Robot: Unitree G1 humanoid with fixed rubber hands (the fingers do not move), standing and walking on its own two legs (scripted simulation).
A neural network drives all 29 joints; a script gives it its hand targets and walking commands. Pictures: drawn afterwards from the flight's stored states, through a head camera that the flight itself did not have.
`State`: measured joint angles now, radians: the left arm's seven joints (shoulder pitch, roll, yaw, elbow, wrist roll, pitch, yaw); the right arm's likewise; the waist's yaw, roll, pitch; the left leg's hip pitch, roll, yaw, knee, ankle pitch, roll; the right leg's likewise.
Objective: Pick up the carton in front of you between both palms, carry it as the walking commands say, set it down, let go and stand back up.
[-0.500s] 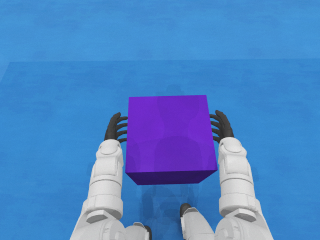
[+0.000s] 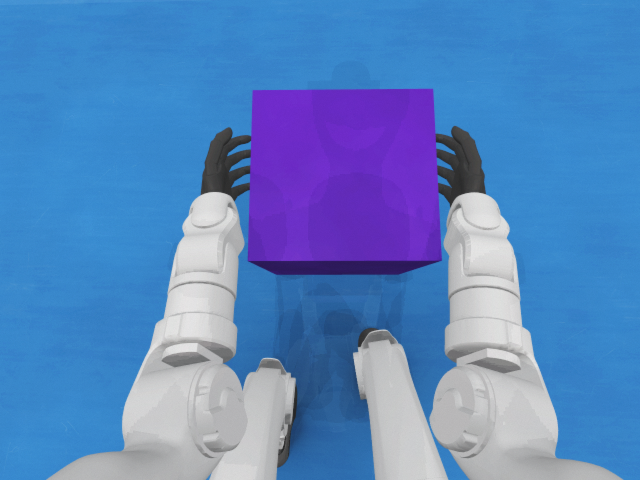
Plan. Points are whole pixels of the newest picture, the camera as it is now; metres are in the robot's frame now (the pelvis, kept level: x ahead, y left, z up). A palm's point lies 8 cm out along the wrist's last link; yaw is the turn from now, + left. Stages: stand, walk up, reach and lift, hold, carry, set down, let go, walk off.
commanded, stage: set down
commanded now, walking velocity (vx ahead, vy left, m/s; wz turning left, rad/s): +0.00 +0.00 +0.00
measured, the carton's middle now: (339, 200) +0.46 -0.07 -0.16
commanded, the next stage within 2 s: none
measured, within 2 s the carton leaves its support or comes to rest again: rests again in 1.48 s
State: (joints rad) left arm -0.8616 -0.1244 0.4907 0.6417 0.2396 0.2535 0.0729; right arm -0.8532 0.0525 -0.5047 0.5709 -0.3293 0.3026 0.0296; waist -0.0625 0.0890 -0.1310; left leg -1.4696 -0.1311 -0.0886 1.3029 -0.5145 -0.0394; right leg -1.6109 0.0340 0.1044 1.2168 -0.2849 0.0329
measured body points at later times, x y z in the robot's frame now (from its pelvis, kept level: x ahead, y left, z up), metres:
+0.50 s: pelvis -0.02 +0.00 -0.12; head +0.29 -0.05 +0.20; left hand +0.52 +0.05 -0.24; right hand +0.46 -0.24 -0.24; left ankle +0.03 +0.13 -0.59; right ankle +0.12 -0.13 -0.59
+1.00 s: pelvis -0.03 +0.00 -0.20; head +0.34 -0.04 +0.04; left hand +0.55 +0.03 -0.38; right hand +0.47 -0.26 -0.38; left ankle +0.03 +0.13 -0.59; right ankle +0.12 -0.13 -0.59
